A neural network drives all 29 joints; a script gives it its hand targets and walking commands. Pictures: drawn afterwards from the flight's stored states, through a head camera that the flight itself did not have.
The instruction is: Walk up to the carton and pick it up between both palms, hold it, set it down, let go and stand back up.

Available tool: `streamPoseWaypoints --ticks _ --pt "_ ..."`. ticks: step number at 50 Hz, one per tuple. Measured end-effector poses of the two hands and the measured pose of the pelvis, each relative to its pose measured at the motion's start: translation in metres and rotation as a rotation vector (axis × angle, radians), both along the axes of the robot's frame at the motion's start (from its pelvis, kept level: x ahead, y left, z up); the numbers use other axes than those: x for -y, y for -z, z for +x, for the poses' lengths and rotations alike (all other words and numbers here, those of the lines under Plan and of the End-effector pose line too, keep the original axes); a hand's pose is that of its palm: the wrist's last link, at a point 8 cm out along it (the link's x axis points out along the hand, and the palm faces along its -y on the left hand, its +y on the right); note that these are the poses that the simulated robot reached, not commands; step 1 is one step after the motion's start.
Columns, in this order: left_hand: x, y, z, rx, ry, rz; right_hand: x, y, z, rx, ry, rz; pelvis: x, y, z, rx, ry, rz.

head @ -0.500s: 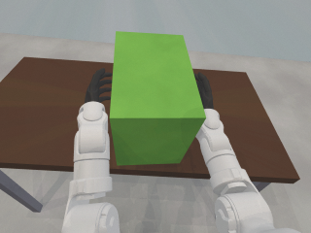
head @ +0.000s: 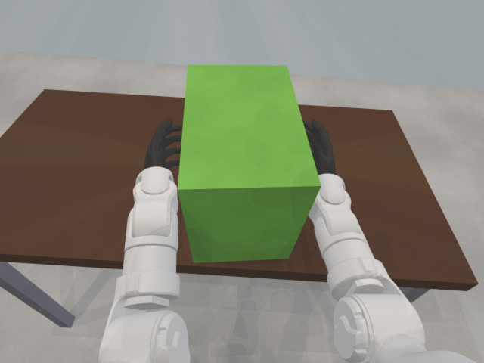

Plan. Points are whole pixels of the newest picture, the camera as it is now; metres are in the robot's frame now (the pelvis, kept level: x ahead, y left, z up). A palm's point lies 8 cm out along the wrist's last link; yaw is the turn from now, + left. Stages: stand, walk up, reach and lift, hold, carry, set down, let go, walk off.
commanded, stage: set down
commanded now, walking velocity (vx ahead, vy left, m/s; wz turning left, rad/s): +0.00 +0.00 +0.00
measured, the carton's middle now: (239, 164) +0.42 -0.01 +0.09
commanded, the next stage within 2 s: none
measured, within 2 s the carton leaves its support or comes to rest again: neither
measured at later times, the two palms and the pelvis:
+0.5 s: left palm (162, 178) +0.39 +0.12 +0.10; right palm (317, 171) +0.39 -0.15 +0.10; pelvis +0.00 +0.00 +0.00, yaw -1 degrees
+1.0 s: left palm (166, 183) +0.40 +0.12 +0.07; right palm (313, 172) +0.41 -0.15 +0.08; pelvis +0.01 +0.00 +0.00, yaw +0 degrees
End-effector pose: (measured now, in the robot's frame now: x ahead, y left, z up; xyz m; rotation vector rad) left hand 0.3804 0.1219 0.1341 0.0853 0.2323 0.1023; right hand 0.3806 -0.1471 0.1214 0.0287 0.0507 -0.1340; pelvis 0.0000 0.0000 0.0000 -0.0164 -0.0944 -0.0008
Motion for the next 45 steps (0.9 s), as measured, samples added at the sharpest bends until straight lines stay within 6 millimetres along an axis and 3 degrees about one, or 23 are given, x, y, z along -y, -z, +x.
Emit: streamPoseWaypoints --ticks 18,34,45 --pt "-0.008 0.028 -0.004 -0.042 -0.035 -0.047 -0.007 0.012 0.005 -0.047 -0.040 -0.010 0.000 -0.001 -0.007 -0.060 0.002 0.008" --pt "0.013 0.041 0.018 -0.070 -0.003 -0.051 0.014 0.024 0.017 -0.079 -0.008 -0.017 0.000 -0.001 0.004 -0.101 0.025 0.010" --pt "0.003 0.061 0.019 -0.098 -0.032 -0.063 0.004 0.038 0.026 -0.109 -0.036 -0.029 0.000 0.000 0.007 -0.137 0.011 0.008"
